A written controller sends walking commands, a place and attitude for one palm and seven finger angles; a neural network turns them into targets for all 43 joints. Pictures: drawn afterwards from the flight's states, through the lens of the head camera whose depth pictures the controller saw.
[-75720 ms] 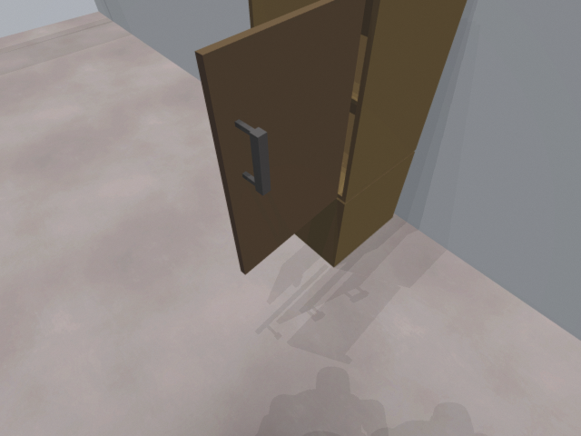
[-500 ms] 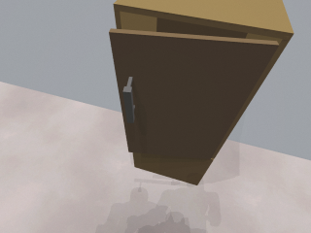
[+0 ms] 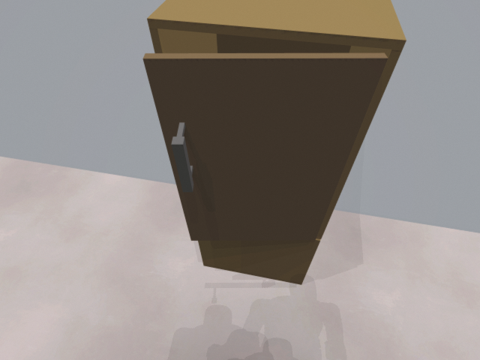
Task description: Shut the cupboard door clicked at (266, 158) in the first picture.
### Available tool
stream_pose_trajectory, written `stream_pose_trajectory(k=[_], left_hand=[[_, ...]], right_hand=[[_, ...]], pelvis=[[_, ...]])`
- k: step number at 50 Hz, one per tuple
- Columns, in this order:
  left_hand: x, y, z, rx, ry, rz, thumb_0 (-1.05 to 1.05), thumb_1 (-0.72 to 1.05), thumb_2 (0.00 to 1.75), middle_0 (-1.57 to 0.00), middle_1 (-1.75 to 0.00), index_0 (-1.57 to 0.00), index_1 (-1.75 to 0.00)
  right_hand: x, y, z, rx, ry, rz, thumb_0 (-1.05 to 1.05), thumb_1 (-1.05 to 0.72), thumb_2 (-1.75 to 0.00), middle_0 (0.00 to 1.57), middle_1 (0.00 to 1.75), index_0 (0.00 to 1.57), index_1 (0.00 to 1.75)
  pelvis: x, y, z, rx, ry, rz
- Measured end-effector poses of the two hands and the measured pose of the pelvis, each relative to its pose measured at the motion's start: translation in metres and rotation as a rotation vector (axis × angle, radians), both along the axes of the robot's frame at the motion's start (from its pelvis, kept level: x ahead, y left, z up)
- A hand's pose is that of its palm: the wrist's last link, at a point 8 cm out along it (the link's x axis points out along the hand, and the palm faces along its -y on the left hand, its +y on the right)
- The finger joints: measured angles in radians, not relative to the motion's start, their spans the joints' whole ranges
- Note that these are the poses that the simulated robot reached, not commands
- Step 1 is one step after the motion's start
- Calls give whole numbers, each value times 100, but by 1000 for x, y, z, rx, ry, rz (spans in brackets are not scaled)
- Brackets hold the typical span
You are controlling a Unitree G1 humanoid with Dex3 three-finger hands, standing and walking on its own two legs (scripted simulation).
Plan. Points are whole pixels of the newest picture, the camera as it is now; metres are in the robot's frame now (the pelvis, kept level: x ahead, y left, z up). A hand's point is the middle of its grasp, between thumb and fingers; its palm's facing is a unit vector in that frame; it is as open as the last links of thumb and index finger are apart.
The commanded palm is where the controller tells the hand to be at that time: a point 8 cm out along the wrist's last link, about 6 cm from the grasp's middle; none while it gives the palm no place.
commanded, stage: look again from close up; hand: left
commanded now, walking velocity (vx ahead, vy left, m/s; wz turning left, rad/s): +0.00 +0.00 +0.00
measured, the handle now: (184, 158) +0.48 +0.13 +0.05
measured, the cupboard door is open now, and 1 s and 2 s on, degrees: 12 12 12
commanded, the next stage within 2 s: raise the hand and make a fist in 0.32 s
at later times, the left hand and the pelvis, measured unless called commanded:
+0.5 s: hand out of the picture +0.11 +0.20 -0.13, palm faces +0.17 -0.96 -0.22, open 7.4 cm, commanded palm +0.11 +0.24 -0.06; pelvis +0.02 +0.00 +0.00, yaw +0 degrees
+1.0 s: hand (132, 346) +0.15 +0.17 -0.02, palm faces +0.04 -1.00 -0.06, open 5.4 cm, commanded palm +0.13 +0.23 -0.02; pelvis -0.03 -0.03 -0.10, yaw +3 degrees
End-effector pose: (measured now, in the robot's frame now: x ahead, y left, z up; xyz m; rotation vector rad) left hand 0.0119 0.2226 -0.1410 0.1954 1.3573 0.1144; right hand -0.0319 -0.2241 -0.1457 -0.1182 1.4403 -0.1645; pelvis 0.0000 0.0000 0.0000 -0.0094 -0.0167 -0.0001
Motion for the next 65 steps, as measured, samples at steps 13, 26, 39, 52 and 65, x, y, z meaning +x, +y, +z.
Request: stream_pose_trajectory(k=[13, 26, 39, 52, 65], left_hand=[[8, 13, 5, 26, -8, 11, 0, 91, 90, -20, -30, -20, -30], [99, 24, 63, 51, -546, 124, 1, 91, 90, -21, -31, -21, -30], [125, -6, 97, -178, -1297, -94, 0, 90, 90, -36, -48, -37, -47], [130, 1, 123, -161, -1365, -152, 1, 90, 90, -60, -73, -60, -73], [140, 26, 140, -137, -1328, -92, 1, 90, 90, -83, -99, -83, -99]], right_hand=[[46, 7, -3, 14, -84, 35, 2, -93, -90, 20, 30, 20, 30], [124, -29, 29, -134, -441, 72, 1, -91, -90, 20, 30, 20, 30], [239, -40, 33, -104, -972, 229, 1, -90, -90, 20, 30, 20, 30], [200, -11, -14, -40, -835, 217, 1, -90, -90, 20, 30, 21, 30], [156, -21, 4, -128, -726, 156, 2, -90, -90, 20, 30, 21, 30]], pelvis=[[9, 5, 0, 21, 12, -16], [17, -3, -6, 24, 21, 7], [-17, -28, -79, 18, 222, 25], [-30, -29, -92, -37, 230, 47], [-20, -5, -69, -31, 214, 27]])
